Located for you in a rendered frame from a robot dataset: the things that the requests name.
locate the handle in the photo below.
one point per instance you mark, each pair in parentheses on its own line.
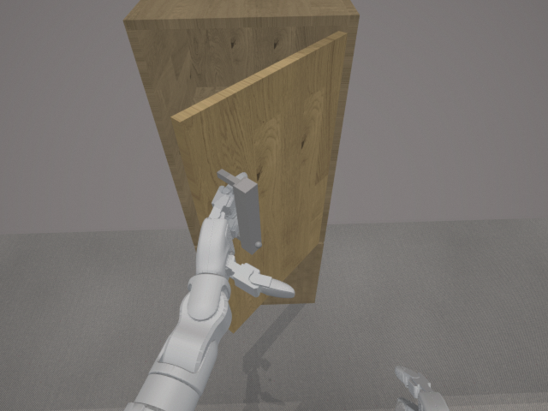
(247,209)

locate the cupboard door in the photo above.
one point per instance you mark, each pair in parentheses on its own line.
(277,126)

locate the robot left forearm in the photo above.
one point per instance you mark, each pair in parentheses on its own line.
(179,375)

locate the robot right hand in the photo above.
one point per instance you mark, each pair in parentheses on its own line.
(420,388)

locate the robot left hand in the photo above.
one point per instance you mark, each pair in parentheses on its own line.
(215,243)

